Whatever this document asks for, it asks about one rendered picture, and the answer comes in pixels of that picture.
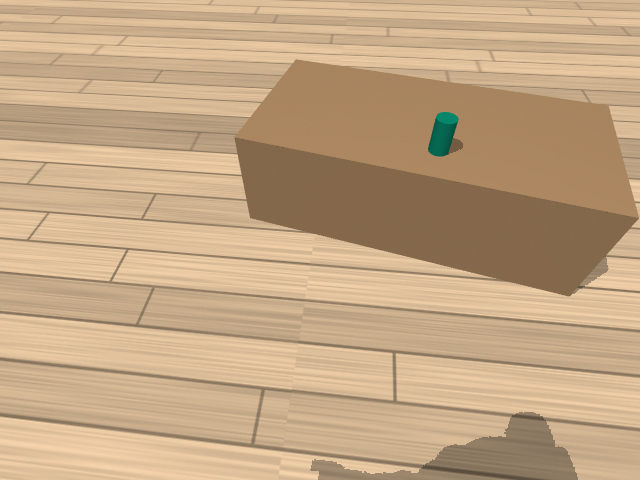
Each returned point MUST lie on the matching can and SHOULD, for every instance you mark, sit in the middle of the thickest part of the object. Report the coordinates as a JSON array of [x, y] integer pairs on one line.
[[442, 134]]

